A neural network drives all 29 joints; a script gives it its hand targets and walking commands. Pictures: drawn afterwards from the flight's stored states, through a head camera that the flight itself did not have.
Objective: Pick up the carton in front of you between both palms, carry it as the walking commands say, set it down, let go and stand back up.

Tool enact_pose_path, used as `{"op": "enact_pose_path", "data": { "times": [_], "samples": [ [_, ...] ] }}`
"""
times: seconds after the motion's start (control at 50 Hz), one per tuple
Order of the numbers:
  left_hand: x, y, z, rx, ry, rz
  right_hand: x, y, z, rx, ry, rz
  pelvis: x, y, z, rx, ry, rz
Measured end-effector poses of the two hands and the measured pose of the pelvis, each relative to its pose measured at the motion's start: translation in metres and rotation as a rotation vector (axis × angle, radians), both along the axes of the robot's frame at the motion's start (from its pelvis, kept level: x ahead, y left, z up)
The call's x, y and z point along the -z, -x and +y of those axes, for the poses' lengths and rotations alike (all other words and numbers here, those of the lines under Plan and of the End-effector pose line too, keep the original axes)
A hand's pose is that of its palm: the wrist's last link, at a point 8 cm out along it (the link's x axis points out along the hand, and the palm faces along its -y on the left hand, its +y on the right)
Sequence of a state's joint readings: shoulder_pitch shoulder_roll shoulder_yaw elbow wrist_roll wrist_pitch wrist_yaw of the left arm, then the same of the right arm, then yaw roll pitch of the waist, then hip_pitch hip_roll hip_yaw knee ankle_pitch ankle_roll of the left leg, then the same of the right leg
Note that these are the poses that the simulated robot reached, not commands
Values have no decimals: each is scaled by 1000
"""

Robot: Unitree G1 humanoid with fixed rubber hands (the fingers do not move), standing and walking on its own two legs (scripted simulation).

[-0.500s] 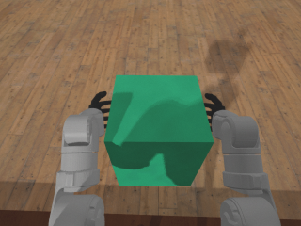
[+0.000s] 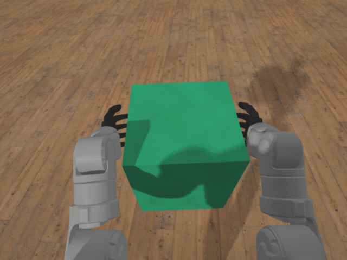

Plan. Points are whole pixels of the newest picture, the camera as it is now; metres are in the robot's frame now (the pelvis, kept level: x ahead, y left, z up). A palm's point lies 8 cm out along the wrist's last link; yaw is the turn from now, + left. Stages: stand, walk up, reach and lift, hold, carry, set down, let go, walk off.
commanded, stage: carry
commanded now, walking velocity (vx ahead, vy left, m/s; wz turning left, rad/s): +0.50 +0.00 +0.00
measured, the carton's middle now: (181, 151) +0.37 -0.01 +0.08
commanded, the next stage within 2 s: none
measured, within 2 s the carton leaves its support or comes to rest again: neither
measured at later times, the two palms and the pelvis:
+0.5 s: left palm (143, 79) +0.69 +0.09 +0.08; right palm (232, 78) +0.66 -0.21 +0.08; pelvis +0.33 -0.04 -0.01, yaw -3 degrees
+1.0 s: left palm (162, 46) +0.93 +0.03 +0.09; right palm (233, 42) +0.93 -0.27 +0.08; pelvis +0.66 -0.13 +0.02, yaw -1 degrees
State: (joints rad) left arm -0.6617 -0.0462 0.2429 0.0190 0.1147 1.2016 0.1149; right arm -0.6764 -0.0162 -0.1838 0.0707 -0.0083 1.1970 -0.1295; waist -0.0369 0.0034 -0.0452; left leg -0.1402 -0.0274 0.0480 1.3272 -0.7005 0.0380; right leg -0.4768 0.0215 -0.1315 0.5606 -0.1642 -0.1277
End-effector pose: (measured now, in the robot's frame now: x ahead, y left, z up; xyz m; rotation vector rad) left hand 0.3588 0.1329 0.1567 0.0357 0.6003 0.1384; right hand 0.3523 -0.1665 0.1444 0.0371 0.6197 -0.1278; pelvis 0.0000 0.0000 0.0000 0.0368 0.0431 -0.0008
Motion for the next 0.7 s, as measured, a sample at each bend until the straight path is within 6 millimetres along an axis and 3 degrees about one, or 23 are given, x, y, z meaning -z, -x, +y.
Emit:
{"op": "enact_pose_path", "data": {
  "times": [0.08, 0.14, 0.32, 0.46, 0.52, 0.62, 0.7],
  "samples": [
    [49, -38, 3, -41, 3, 141, 44, -52, 3, -53, 15, 140, 7, -41, -17, 10, 7, 17],
    [72, -63, 3, -76, 22, 209, 66, -84, 4, -62, 7, 209, 1, -72, -27, 9, 0, 31],
    [92, -175, -12, -89, 65, 182, 89, -186, -12, -7, -32, 186, -6, -188, -39, 27, -6, 68],
    [83, -296, -28, -5, 68, 76, 76, -286, -28, 48, -1, 76, 8, -306, -39, 51, 17, 34],
    [71, -346, -47, 59, 55, 57, 63, -321, -45, 83, 23, 55, 5, -341, -38, 47, 5, 31],
    [43, -409, -74, 109, 47, 75, 38, -368, -71, 141, 2, 73, -15, -403, -40, 56, 39, 40],
    [29, -451, -84, 90, 70, 71, 16, -416, -81, 148, -5, 67, -26, -457, -53, 64, 63, 51]
  ]
}}
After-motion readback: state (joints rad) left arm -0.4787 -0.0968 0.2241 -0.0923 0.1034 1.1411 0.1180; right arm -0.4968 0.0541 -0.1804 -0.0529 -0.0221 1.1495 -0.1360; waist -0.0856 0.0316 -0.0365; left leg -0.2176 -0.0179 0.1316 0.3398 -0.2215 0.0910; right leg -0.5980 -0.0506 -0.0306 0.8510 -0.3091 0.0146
